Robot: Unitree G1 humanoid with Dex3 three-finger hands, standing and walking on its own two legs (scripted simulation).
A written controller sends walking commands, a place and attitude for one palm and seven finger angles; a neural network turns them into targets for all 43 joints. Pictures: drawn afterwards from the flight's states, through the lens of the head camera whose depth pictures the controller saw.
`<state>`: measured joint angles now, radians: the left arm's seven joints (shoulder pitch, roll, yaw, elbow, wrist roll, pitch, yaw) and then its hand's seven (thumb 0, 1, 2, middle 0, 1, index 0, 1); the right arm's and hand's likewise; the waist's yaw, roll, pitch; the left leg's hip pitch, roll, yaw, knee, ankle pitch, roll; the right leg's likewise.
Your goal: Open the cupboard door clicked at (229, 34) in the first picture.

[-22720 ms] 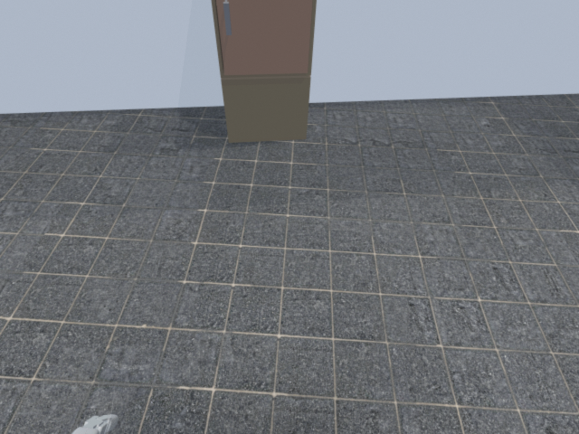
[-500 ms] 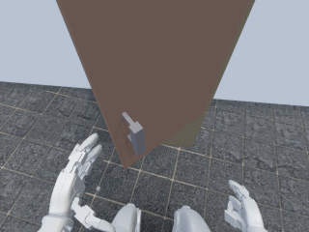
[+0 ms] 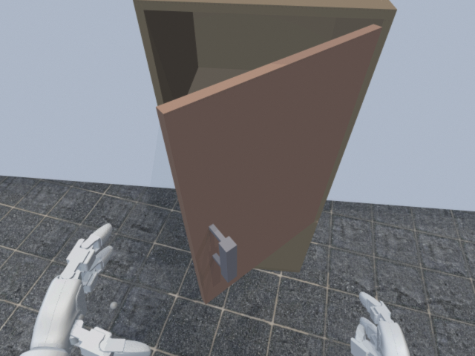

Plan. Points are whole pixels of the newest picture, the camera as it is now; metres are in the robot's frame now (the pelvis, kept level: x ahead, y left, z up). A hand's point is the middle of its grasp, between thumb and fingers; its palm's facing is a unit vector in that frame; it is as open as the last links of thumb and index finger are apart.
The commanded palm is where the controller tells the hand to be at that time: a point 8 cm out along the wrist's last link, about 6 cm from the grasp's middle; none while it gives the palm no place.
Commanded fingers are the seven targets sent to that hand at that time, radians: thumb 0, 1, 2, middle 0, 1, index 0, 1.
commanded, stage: draw the hand back to the body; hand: left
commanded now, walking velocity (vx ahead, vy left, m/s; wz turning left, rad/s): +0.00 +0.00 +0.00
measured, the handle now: (221, 252) +0.32 +0.06 -0.03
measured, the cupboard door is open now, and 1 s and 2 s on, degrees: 44 44 44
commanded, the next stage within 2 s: step back with the hand held close in 0.96 s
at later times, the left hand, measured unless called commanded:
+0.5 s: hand (22, 251) +0.20 +0.26 +0.18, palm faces +0.39 -0.83 -0.40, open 10.0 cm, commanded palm +0.15 +0.30 +0.21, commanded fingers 0.00 0.80 0.86 -0.20 -0.30 -0.20 -0.30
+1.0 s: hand (19, 249) +0.19 +0.24 +0.21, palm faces +0.44 -0.80 -0.41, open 7.5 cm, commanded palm +0.14 +0.28 +0.22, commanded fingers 0.00 0.90 0.90 -0.20 -0.30 -0.20 -0.30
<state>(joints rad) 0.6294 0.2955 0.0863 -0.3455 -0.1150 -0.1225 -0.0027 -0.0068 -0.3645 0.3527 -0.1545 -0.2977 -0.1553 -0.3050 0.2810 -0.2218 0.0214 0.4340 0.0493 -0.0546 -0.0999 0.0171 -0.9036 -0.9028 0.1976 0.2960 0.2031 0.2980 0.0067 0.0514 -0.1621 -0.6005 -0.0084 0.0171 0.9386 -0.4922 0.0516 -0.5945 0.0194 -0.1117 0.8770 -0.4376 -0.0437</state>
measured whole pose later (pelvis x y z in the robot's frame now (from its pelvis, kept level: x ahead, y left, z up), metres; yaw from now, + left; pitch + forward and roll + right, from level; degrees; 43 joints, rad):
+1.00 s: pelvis +0.00 -0.01 +0.05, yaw -1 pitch -5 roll +0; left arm 0.49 0.34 0.32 -0.40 -0.06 -0.06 0.12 0.02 0.89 0.89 -0.21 -0.30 -0.21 -0.31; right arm 0.20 -0.23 0.02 0.65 0.01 -0.11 -0.07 0.02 -0.90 -0.90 0.20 0.30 0.20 0.30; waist 0.06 0.07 0.01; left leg -0.06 -0.01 0.03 0.41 -0.26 0.03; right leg -0.07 0.04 -0.08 0.38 -0.22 -0.05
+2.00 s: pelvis -0.09 +0.02 +0.05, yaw -1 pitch +4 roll -2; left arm 0.55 0.41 0.43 -0.53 -0.03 -0.16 0.18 0.02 0.89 0.89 -0.20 -0.30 -0.20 -0.31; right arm 0.18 -0.15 0.03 0.64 -0.02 -0.11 -0.06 0.02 -0.90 -0.90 0.20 0.30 0.21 0.30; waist 0.03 -0.03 -0.03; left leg -0.38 -0.03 0.04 0.35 -0.04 0.08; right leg -0.17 0.05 0.02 0.61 -0.42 0.00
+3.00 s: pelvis -0.29 +0.01 +0.04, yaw -1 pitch -2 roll +1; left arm 0.50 0.37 0.39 -0.46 0.00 -0.16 0.17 0.02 0.89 0.89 -0.20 -0.30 -0.21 -0.31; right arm 0.28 -0.16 0.02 0.68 -0.01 -0.12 -0.08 0.02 -0.90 -0.90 0.20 0.30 0.21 0.30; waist -0.02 -0.06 -0.01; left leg -0.25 0.00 0.04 0.56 -0.27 0.03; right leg -0.41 0.03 -0.03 0.95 -0.41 -0.01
